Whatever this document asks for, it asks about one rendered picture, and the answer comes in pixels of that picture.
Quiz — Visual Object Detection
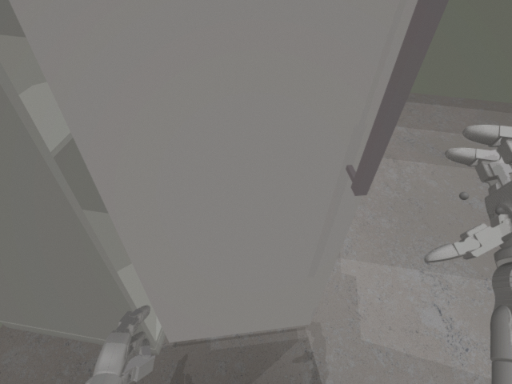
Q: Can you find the robot right hand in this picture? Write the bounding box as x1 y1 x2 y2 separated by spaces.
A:
424 125 512 262

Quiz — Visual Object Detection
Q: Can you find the robot left hand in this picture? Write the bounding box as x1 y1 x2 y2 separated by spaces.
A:
93 305 155 384

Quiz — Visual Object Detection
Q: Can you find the robot right forearm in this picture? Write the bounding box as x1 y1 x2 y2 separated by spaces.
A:
490 246 512 384

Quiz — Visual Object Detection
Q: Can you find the handle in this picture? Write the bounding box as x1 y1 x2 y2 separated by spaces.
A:
346 0 449 196

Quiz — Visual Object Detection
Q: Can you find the fridge door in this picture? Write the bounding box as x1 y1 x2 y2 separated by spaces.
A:
9 0 418 342

